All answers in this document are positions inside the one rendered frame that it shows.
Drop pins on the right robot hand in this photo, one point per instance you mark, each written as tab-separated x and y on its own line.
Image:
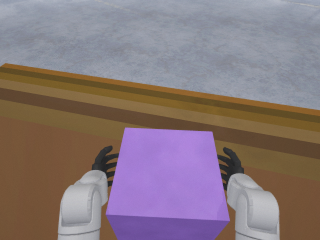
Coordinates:
234	166

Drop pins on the left robot forearm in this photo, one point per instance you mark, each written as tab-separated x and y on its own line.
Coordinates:
81	207

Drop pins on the carton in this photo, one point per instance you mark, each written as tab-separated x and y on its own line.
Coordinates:
167	186

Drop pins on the right robot forearm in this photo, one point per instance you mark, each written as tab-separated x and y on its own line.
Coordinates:
256	210

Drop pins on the left robot hand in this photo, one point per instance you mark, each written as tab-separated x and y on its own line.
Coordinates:
102	159

